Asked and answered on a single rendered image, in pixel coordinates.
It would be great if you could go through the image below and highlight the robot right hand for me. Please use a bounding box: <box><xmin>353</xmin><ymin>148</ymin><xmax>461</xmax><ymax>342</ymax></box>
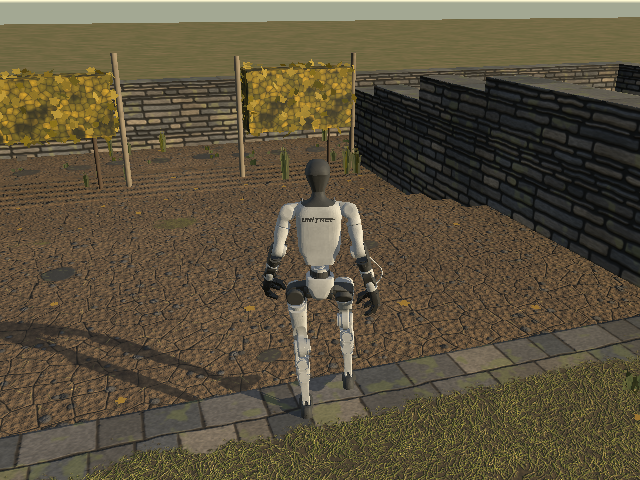
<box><xmin>356</xmin><ymin>289</ymin><xmax>380</xmax><ymax>316</ymax></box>

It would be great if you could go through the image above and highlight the left robot thigh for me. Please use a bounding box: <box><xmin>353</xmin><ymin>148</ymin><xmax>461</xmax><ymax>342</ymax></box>
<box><xmin>286</xmin><ymin>280</ymin><xmax>311</xmax><ymax>357</ymax></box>

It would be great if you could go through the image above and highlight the robot left forearm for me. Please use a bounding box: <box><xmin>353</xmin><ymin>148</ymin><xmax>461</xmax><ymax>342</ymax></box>
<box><xmin>264</xmin><ymin>242</ymin><xmax>282</xmax><ymax>281</ymax></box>

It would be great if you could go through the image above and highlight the left robot foot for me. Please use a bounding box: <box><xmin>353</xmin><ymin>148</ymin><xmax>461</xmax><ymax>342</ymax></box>
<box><xmin>299</xmin><ymin>393</ymin><xmax>314</xmax><ymax>419</ymax></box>

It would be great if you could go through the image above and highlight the left robot upper arm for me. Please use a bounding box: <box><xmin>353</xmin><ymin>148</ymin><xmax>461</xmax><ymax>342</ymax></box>
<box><xmin>271</xmin><ymin>202</ymin><xmax>298</xmax><ymax>257</ymax></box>

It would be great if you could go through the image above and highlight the right robot upper arm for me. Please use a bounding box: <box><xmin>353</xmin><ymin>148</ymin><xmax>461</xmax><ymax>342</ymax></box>
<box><xmin>339</xmin><ymin>201</ymin><xmax>366</xmax><ymax>259</ymax></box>

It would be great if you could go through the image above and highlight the robot left hand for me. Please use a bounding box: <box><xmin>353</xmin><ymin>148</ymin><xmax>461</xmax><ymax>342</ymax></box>
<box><xmin>262</xmin><ymin>278</ymin><xmax>286</xmax><ymax>300</ymax></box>

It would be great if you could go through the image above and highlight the robot right forearm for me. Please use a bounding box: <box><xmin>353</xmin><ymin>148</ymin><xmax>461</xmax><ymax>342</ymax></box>
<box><xmin>356</xmin><ymin>243</ymin><xmax>378</xmax><ymax>292</ymax></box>

